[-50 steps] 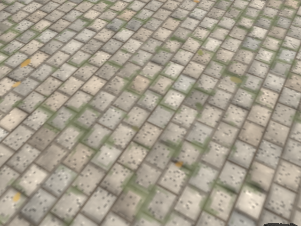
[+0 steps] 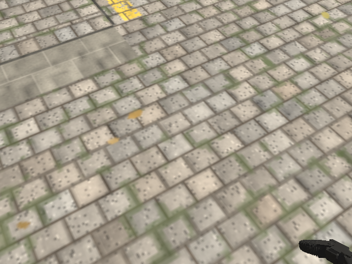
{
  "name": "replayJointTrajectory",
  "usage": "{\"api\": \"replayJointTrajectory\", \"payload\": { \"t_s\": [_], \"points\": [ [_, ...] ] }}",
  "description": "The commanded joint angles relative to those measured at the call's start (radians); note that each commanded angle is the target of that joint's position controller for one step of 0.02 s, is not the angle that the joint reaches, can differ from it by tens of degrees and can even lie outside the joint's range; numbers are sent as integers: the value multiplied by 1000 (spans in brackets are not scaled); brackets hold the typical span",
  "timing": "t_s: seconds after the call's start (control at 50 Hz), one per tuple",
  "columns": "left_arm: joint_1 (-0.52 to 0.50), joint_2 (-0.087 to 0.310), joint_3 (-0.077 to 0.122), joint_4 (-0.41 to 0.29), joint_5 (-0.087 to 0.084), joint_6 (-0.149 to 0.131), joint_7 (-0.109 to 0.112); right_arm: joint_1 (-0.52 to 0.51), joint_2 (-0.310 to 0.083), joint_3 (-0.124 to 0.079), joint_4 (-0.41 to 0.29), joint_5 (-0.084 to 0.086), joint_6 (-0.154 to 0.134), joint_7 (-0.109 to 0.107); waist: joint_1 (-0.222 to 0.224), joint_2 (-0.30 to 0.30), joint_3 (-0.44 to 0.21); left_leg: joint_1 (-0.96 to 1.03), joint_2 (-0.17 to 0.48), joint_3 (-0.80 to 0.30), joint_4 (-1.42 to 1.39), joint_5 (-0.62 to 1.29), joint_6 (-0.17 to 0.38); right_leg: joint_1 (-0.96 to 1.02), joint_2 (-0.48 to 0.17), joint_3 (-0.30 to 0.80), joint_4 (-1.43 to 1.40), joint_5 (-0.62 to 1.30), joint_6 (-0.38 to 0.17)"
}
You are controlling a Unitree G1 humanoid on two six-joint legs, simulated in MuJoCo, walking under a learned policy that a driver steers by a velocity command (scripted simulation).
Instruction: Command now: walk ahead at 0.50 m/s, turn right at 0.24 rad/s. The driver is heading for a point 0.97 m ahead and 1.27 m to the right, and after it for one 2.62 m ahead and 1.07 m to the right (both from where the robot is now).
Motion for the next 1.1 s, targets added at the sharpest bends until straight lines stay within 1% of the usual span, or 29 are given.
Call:
{"api": "replayJointTrajectory", "payload": {
  "t_s": [0.02, 0.06, 0.12, 0.16, 0.24, 0.3, 0.36, 0.4, 0.42, 0.44, 0.46, 0.48, 0.5, 0.52, 0.54, 0.56, 0.58, 0.66, 0.74, 0.82, 0.88, 0.92, 0.94, 0.96, 0.98, 1.0, 1.02, 1.04, 1.1],
  "points": [
    [-105, 119, 28, -121, -1, -24, 6, 228, -137, -53, 31, 9, -9, -6, -130, 109, -145, 494, 298, -366, -315, 25, 183, -492, -62, 56, 222, 85, -15],
    [-54, 91, 34, -100, 7, 8, 11, 150, -96, -46, 40, 2, -30, -2, -64, 143, -89, 331, 247, -232, -397, 74, 160, -376, -97, 65, 168, 190, -6],
    [-65, 45, 31, -104, 6, 35, 14, 132, -104, -57, 75, -8, -54, -10, -38, 95, -41, 279, 248, -113, -460, 199, 166, -389, -95, 77, 127, 272, 10],
    [-114, 37, 31, -124, 11, 38, 13, 151, -113, -63, 100, -12, -55, -21, -45, 75, -15, 306, 245, -46, -468, 244, 160, -443, -92, 92, 43, 354, 16],
    [-236, 12, 17, -163, 18, 30, -15, 175, -152, -75, 130, -5, -46, -37, -83, 57, 22, 343, 234, 67, -482, 245, 136, -428, -77, 31, -200, 523, 1],
    [-327, 11, 12, -207, 19, 31, -34, 217, -180, -87, 158, 10, -31, -43, -116, 43, 56, 422, 266, 105, -470, 245, 126, -446, -71, -10, -306, 506, -25],
    [-364, 31, 18, -244, 19, 34, -48, 230, -204, -97, 178, 27, -10, -44, -114, 52, 59, 518, 287, 137, -397, 367, 102, -437, -46, -59, -363, 397, -67],
    [-307, 63, 37, -249, 19, 39, -50, 212, -237, -104, 177, 35, 5, -49, -67, 85, -6, 545, 280, 165, -249, 707, 77, -308, 24, -126, -366, 294, -108],
    [-197, 96, 58, -227, 15, 41, -47, 195, -245, -105, 174, 40, 14, -50, 0, 84, -69, 525, 257, 189, -86, 834, 58, -160, 75, -157, -393, 281, -136],
    [-30, 159, 94, -182, 13, 44, -35, 193, -228, -96, 170, 41, 17, -52, 83, 55, -158, 417, 210, 210, 148, 788, 20, 97, 123, -148, -449, 334, -175],
    [74, 267, 123, -162, 9, 54, -12, 224, -145, -66, 144, 1, 7, -52, 84, -148, -229, 129, 138, 207, 494, 226, -36, 368, -68, 166, -477, 397, -245],
    [12, 321, 121, -201, 11, 36, -18, 280, -57, -33, 92, -1, -27, -42, -19, -303, -377, -229, -77, -2, 796, -410, -83, 619, -269, 769, -677, 133, -451],
    [21, 223, 94, -213, 15, 21, -29, 155, -159, -52, 82, 38, -61, -30, 60, -128, -369, -336, -25, -151, 830, -362, -54, 609, -278, 771, -770, 87, -400],
    [-5, 178, 81, -207, 19, 8, -29, 95, -168, -53, 61, 60, -76, -25, 47, -98, -241, -379, 13, -138, 782, -277, -25, 505, -248, 630, -761, 139, -359],
    [-70, 149, 71, -214, 17, 2, -28, 92, -154, -50, 72, 40, -81, -34, -4, -4, -158, -330, 61, -139, 691, -200, -18, 351, -203, 510, -752, 254, -322],
    [-128, 112, 60, -227, 21, 1, -22, 98, -165, -59, 83, 13, -76, -40, -39, -9, -125, -258, 91, -142, 605, -155, -23, 236, -166, 420, -757, 358, -302],
    [-158, 99, 53, -245, 33, 2, -16, 116, -167, -63, 88, 6, -64, -38, -66, -31, -112, -197, 104, -145, 572, -123, -29, 163, -140, 377, -777, 419, -296],
    [-128, 135, 63, -240, 27, -4, 7, 77, -123, -54, 71, -9, -31, -38, -73, -22, -76, -177, 80, -109, 389, -11, -86, 51, -96, 269, -812, 584, -299],
    [-77, 143, 66, -221, 18, 7, 25, -72, -87, -36, 36, -2, -35, -29, -15, -67, -43, -130, 23, -102, 80, 230, -107, 15, -36, 217, -798, 474, -240],
    [-22, 147, 69, -197, 10, 17, 29, -158, -109, -38, 9, 15, -52, -9, 17, -84, -30, -75, -14, -117, -63, 273, -93, 54, -65, 291, -745, 387, -223],
    [-24, 143, 71, -195, 12, 27, 35, -128, -145, -53, 10, 18, -67, 0, -9, -113, -38, -26, -20, -136, -114, 169, -59, 128, -95, 378, -659, 393, -202],
    [-54, 120, 65, -208, 15, 32, 34, 6, -171, -71, 44, 14, -76, -6, -84, -128, -87, 159, -29, -105, -171, 139, -16, 115, -54, 378, -546, 479, -167],
    [-64, 70, 46, -224, 24, 29, 29, 134, -211, -86, 61, -3, -81, -14, -145, -79, -202, 391, 75, -190, -148, 119, 38, 34, 1, 322, -337, 451, -132],
    [40, 4, 26, -245, 21, 23, 30, 267, -294, -105, 75, -21, -76, -21, -134, 144, -358, 755, 302, -537, -173, 4, 163, -256, 138, 189, 3, 136, -57],
    [99, 43, 23, -255, -3, 16, 31, 301, -276, -103, 104, -1, -65, -9, -114, 352, -385, 832, 416, -882, -283, -263, 245, -492, 127, 158, 210, -129, -34],
    [33, 135, 45, -238, -8, 20, 32, 244, -183, -79, 83, 11, -59, -12, -135, 201, -242, 715, 378, -778, -315, -380, 204, -554, 65, 176, 292, -41, -24],
    [-56, 155, 52, -252, 5, 26, 31, 195, -146, -67, 76, 8, -49, -17, -139, 118, -144, 584, 334, -609, -320, -299, 161, -545, 29, 132, 292, 42, -20],
    [-99, 140, 53, -263, 17, 29, 29, 154, -128, -58, 80, 2, -43, -18, -119, 79, -77, 464, 288, -491, -344, -175, 144, -513, 0, 118, 250, 101, -18],
    [-93, 82, 50, -271, 8, 42, 15, 127, -107, -50, 104, -2, -50, -22, -78, 122, -37, 329, 221, -289, -411, 9, 130, -427, -52, 92, 162, 175, -17]
  ]
}}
